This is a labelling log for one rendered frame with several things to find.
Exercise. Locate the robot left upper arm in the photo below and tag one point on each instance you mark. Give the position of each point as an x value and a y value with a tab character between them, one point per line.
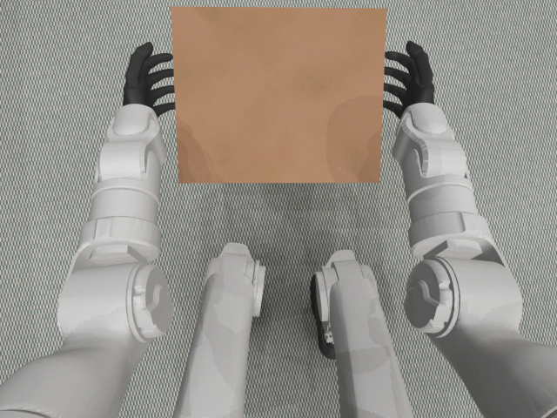
108	316

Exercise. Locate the right robot hand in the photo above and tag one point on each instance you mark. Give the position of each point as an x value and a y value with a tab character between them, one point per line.
418	82

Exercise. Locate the left robot hand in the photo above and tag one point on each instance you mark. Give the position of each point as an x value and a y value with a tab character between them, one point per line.
137	88

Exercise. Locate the robot left forearm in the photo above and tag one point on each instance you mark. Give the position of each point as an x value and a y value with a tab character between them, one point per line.
123	223

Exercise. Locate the robot left shin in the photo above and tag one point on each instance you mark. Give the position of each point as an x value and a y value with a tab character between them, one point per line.
214	264

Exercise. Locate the robot right foot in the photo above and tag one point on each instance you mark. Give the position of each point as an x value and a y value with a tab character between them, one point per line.
327	349

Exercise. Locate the robot right upper arm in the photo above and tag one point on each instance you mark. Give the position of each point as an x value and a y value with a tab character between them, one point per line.
471	310

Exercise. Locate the carton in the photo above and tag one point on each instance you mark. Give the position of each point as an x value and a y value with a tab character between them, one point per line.
278	95

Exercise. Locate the robot right forearm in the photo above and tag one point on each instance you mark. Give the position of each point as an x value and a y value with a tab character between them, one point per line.
439	191

